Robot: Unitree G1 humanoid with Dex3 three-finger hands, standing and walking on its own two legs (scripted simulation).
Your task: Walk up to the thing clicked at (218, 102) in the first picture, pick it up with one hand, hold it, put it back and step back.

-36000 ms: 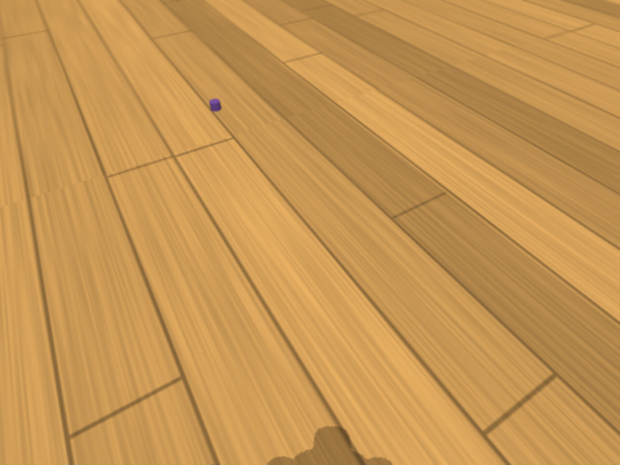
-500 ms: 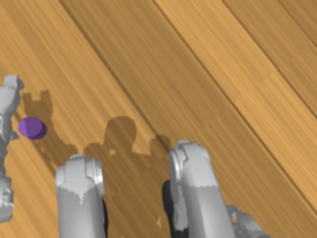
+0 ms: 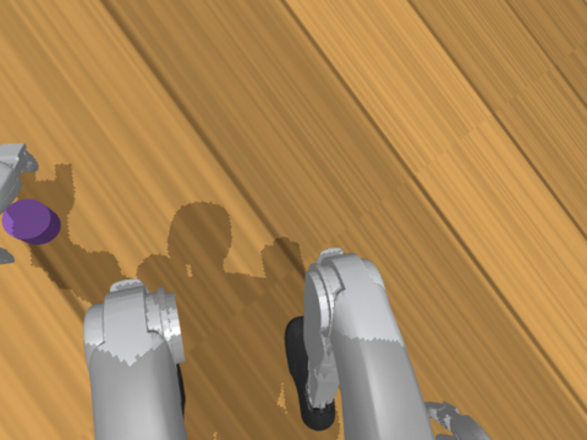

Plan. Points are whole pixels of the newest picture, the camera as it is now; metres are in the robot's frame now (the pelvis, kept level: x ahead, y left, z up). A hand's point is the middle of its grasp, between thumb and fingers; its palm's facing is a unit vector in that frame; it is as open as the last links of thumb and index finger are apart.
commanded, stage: home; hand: left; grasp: from above
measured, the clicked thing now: (33, 222) +0.45 +0.34 -0.30
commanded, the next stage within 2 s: none
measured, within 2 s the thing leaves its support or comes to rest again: neither
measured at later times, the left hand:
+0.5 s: hand out of the picture +0.35 +0.29 -0.01, palm faces -0.29 -0.61 -0.73, open 8.5 cm
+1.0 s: hand out of the picture +0.25 +0.23 +0.21, palm faces +0.15 -0.95 -0.28, open 7.4 cm
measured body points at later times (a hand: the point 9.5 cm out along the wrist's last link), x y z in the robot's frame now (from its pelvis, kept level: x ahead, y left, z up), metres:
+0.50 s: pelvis +0.01 +0.00 +0.11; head +0.20 +0.05 +0.52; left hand +0.36 +0.32 +0.03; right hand +0.17 -0.25 -0.01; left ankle +0.09 +0.13 -0.29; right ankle +0.12 -0.13 -0.29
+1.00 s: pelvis +0.05 +0.00 +0.30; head +0.15 +0.03 +0.74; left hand +0.24 +0.28 +0.23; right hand +0.27 -0.21 +0.21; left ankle +0.08 +0.13 -0.29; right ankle +0.11 -0.13 -0.29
